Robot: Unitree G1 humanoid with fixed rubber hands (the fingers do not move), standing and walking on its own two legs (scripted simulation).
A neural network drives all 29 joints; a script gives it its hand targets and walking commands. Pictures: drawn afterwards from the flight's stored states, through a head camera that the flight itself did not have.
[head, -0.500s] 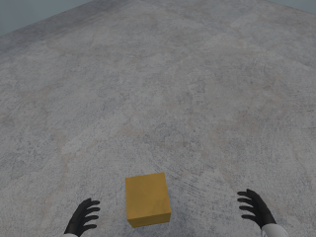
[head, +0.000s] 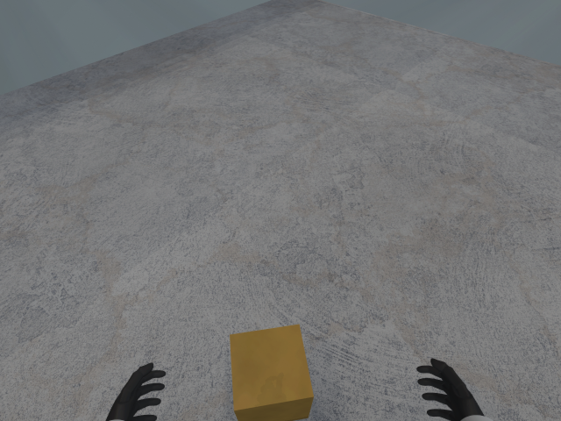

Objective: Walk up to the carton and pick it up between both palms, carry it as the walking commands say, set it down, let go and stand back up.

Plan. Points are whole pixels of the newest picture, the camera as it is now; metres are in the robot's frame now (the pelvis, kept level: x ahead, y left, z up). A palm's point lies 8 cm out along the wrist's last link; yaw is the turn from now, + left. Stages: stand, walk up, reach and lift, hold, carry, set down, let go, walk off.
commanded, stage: stand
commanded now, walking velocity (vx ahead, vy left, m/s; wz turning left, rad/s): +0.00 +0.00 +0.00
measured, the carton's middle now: (270, 377) +0.37 +0.06 -0.64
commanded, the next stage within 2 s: none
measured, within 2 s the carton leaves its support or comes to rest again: neither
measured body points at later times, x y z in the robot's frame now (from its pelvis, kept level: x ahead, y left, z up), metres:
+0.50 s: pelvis +0.00 +0.00 +0.00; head -0.03 +0.02 +0.45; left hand +0.11 +0.29 -0.12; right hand +0.10 -0.30 -0.10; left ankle +0.02 +0.11 -0.74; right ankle -0.06 -0.13 -0.73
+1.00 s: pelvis -0.02 +0.00 +0.01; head -0.04 +0.02 +0.46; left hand +0.07 +0.30 -0.12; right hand +0.04 -0.31 -0.11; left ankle +0.02 +0.11 -0.74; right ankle -0.06 -0.13 -0.74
